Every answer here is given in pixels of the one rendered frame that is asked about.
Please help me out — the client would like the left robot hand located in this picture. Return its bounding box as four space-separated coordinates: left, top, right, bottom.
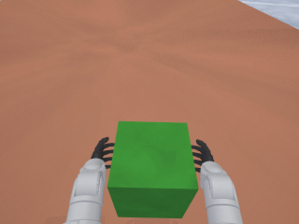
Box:
91 137 115 169

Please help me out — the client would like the robot right forearm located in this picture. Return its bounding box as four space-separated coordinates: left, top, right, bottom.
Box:
200 161 243 224

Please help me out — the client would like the carton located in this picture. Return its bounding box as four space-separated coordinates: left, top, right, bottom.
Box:
107 121 199 218

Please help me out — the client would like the right robot hand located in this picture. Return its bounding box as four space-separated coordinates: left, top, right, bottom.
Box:
191 139 214 173

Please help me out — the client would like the robot left forearm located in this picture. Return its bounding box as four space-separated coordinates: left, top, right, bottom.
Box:
63 158 107 224

